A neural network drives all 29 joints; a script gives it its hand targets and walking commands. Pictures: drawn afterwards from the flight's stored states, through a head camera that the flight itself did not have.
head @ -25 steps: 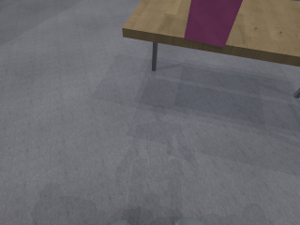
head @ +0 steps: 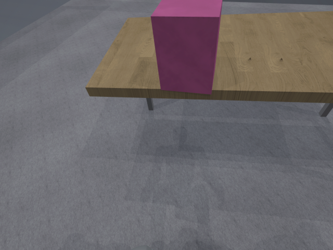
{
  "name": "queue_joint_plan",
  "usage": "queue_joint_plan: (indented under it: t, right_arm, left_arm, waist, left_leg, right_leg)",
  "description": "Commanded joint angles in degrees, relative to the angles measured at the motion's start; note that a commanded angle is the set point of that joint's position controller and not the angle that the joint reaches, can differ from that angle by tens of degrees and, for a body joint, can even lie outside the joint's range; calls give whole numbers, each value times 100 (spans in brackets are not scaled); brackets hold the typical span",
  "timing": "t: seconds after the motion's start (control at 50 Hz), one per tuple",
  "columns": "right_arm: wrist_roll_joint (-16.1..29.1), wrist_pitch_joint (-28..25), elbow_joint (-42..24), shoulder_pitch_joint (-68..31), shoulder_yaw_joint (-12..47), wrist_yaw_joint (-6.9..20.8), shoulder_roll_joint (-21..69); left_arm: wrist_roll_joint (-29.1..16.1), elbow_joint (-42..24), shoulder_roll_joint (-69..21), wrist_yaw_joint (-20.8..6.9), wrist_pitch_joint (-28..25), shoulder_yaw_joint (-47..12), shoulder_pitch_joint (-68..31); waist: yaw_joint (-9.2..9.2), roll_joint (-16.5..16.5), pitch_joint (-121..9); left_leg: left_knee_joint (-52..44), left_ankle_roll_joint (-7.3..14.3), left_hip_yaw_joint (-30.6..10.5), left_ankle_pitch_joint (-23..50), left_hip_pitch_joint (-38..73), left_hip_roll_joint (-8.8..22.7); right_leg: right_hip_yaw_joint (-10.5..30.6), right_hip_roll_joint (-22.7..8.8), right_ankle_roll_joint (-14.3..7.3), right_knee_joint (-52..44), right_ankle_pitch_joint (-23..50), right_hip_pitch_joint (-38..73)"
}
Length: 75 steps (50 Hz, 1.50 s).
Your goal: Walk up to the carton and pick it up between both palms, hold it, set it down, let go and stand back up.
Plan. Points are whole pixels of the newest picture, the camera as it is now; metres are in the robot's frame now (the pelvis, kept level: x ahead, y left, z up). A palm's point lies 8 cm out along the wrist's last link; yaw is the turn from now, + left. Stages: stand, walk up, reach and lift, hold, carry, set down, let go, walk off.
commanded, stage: walk up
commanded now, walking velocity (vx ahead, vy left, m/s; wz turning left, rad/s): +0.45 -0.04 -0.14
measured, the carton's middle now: (188, 47) +0.74 -0.04 +0.11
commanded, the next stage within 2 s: none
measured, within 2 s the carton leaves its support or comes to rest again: neither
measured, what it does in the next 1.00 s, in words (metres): walks ahead: left foot, then right foot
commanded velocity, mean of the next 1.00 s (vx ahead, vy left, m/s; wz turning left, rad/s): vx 0.18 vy -0.05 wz -0.03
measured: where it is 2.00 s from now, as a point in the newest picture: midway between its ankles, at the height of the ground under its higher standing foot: outside the picture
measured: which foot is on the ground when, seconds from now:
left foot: up 0.00-0.22, down 0.24-1.00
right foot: down 0.00-0.24, up 0.26-0.70, down 0.72-1.00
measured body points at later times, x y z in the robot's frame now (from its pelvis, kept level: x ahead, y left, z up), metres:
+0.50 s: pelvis +0.19 +0.03 +0.00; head +0.22 +0.07 +0.44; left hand +0.24 +0.27 -0.17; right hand +0.19 -0.22 -0.13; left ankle +0.26 +0.12 -0.75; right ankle +0.18 -0.14 -0.66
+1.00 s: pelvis +0.25 -0.04 +0.00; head +0.25 -0.05 +0.45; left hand +0.32 +0.18 -0.15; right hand +0.23 -0.25 -0.17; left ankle +0.26 +0.10 -0.75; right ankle +0.27 -0.15 -0.75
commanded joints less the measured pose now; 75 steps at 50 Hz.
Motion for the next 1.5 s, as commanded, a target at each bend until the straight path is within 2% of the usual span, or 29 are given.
queue_joint_plan:
  t: [0.0, 0.04, 0.08, 0.16, 0.2, 0.22, 0.24, 0.26, 0.32, 0.38, 0.54, 0.58, 0.62, 0.64, 0.68, 0.7, 0.72, 0.74, 0.78, 1.12, 1.16, 1.28, 1.32, 1.34, 1.36, 1.38, 1.4, 1.42, 1.48]
  right_arm:
    - [-25, 3, -308, -92, -11, -14, -28]
    - [-29, 131, -270, -205, -29, -73, -30]
    - [65, 22, -521, -745, 74, -6, 117]
    - [66, -18, -533, -1040, 58, -117, 3]
    - [18, -148, -204, -55, -11, -193, -130]
    - [-57, -258, 45, 665, -91, -233, -383]
    - [-165, -348, 120, 1478, -200, -269, -952]
    - [24, -263, 186, 1592, -329, -237, -1555]
    - [172, -58, 19, 610, -93, -383, -851]
    - [95, -91, 117, 469, 43, -387, -411]
    - [-5, -73, 349, 1012, 4, -359, -564]
    - [88, -54, 406, 799, 83, -341, -273]
    - [-1, -26, 492, 1097, 23, -312, -465]
    - [8, 35, 445, 823, 101, -338, -288]
    - [133, 38, 496, 934, 53, -319, -520]
    - [132, 44, 497, 1069, 129, -304, -257]
    - [85, 118, 438, 1458, 252, -310, 278]
    - [242, 261, 609, 1716, 342, -391, 677]
    - [119, 378, 596, 1401, 264, -412, 230]
    - [102, 164, 830, 843, 246, -444, 140]
    - [208, 184, 526, 636, 47, -559, -399]
    - [86, 560, 208, 520, 35, -530, 101]
    - [137, 551, 184, 674, 30, -563, 55]
    - [94, 461, 458, 1218, 100, -510, 202]
    - [33, 424, 675, 1723, 81, -488, 264]
    - [-53, 311, 602, 2072, -151, -578, -666]
    - [-50, 281, 349, 1737, -243, -663, -1549]
    - [-170, 321, 369, 1439, -131, -700, -1251]
    - [39, 272, -41, 42, -9, -609, -800]
  left_arm:
    - [-31, -4, 752, 83, -152, 134, 423]
    - [29, -11, 1099, 93, -198, 238, 850]
    - [-41, 80, 595, 97, -122, 83, 426]
    - [22, 366, 798, 69, -99, 116, 869]
    - [-42, 385, 994, 97, -79, 166, 596]
    - [-82, 404, 847, 114, -83, 124, 672]
    - [-112, 273, 584, 153, -71, 46, 908]
    - [-286, 420, 328, 205, 18, 72, 1710]
    - [169, 428, 613, 68, 253, 277, 914]
    - [149, 397, 266, -14, 428, 234, 798]
    - [129, -110, 410, -148, 619, 174, -326]
    - [26, -211, 192, -133, 470, 49, -510]
    - [46, -218, 337, -45, 422, 51, -687]
    - [-128, -202, 367, 92, 447, 85, -813]
    - [-89, 6, 383, 239, 301, 63, -36]
    - [-14, 34, 578, 269, 206, 81, 195]
    - [70, -40, 978, 269, 174, 91, 256]
    - [-67, -154, 1046, 271, 276, 65, -441]
    - [-88, -291, 663, 217, 369, -9, -1188]
    - [-65, 311, 395, 229, 289, 82, -304]
    - [-63, 109, 1110, 308, 323, 324, -239]
    - [128, -182, 1195, 393, 629, 398, -535]
    - [198, -275, 1181, 382, 673, 390, -945]
    - [156, -254, 782, 290, 673, 265, -1017]
    - [33, -250, 843, 266, 721, 300, -1207]
    - [40, -153, 953, 234, 820, 371, -920]
    - [180, -360, 384, 254, 796, 280, -784]
    - [221, -418, 638, 214, 779, 327, -887]
    - [167, -115, 883, 2, 757, 472, -397]
  waist:
    - [-50, -994, 188]
    - [76, -363, 295]
    - [-51, -1441, 296]
    - [134, -996, 415]
    - [-374, -750, 19]
    - [-585, -451, -397]
    - [-706, 369, -1196]
    - [-541, 1707, -2042]
    - [-132, -375, -720]
    - [24, 349, -420]
    - [-115, 676, 103]
    - [-23, 1394, -41]
    - [-192, 908, 12]
    - [-112, 505, 389]
    - [135, 423, -211]
    - [103, 182, -541]
    - [-167, -984, -710]
    - [-203, -1757, -503]
    - [-306, -1687, 262]
    - [-66, -296, 74]
    - [-29, -353, -306]
    - [62, -1474, -459]
    - [-157, -1412, -418]
    - [-292, -1114, -948]
    - [-574, -978, -702]
    - [-883, 85, -274]
    - [-521, 971, -37]
    - [-451, 957, 110]
    - [190, 753, 258]
  left_leg:
    - [-565, -153, -96, 235, -858, 91]
    - [-611, -259, -346, 436, -1552, 125]
    - [-1779, -175, -3, 746, -453, -84]
    - [-2510, 60, 181, 978, 447, -401]
    - [-3212, 218, 272, 1407, 1425, -591]
    - [-3385, 280, 216, 2191, 2480, -385]
    - [-3226, 444, -1160, 3885, 3758, 1102]
    - [-3749, 1279, -2734, 5016, 4320, 2244]
    - [-4398, 1077, -2678, 3144, 2614, 1874]
    - [-4614, 805, -1412, 2464, 1680, 1167]
    - [-5326, 760, -1187, -87, 1321, 1015]
    - [-5342, 626, -436, -600, 958, 311]
    - [-5178, 779, -610, -658, 1061, 531]
    - [-4504, 950, -473, 1843, 1032, 241]
    - [-3789, 762, -364, 3228, 1395, 265]
    - [-3617, 471, -373, 2092, 1099, 166]
    - [-3111, 154, -127, -387, 718, -195]
    - [-3168, 93, -131, -1024, 1213, -427]
    - [-3231, 81, -162, -154, 1308, -542]
    - [-4248, -57, -474, 836, 1637, -201]
    - [-2927, -145, -244, 2576, 1286, -62]
    - [-174, 20, -434, -1917, 783, -537]
    - [-1231, 69, -615, -1345, 923, -339]
    - [-2305, 176, -482, -668, 1845, -447]
    - [-3284, 197, -98, 20, 2637, -704]
    - [-4620, 124, -1722, -983, 3047, 810]
    - [-5195, 538, -3760, -386, 2232, 2586]
    - [-5318, 723, -3889, -91, 1223, 2385]
    - [-4973, 252, -1847, -328, 847, 973]
  right_leg:
    - [1126, -1544, -791, -996, 2098, 572]
    - [1558, -2313, -857, -752, 3607, 1148]
    - [570, -1218, -600, -873, 2397, 330]
    - [682, -1404, -465, -381, 3397, 233]
    - [592, -1225, -290, 612, 3822, 351]
    - [411, -903, -143, 1540, 3212, -50]
    - [112, -491, 54, 3140, 645, -975]
    - [255, 241, 205, 4628, -2223, -1698]
    - [791, -444, 359, 5350, -1140, -2118]
    - [717, -602, 347, 4735, -504, -1765]
    - [410, -570, 477, 3165, -42, -2106]
    - [-67, -329, 570, 2218, -188, -1272]
    - [-187, -264, 593, 1791, -558, -1124]
    - [117, -126, 402, 1235, -74, -923]
    - [23, -141, 230, -17, 1125, -83]
    - [552, -732, 202, -269, 1483, 589]
    - [1707, -1948, 80, -323, 2512, 835]
    - [1591, -2097, -545, -630, 1132, -288]
    - [1396, -1439, -312, -1138, -1154, -1012]
    - [773, -636, -57, -408, 327, -267]
    - [688, -1143, -221, 769, 4142, -85]
    - [1429, -2282, -1363, 218, 3708, -1113]
    - [1531, -1923, -863, 246, 3027, -1169]
    - [1452, -1490, -686, -126, -139, -1457]
    - [1262, -1203, -426, 90, -1362, -2037]
    - [199, -115, -5, 2115, -1524, -3076]
    - [950, 409, 215, 3191, -1936, -3789]
    - [1552, 103, 179, 3799, -1548, -3118]
    - [1296, 88, 289, 4308, -285, -2575]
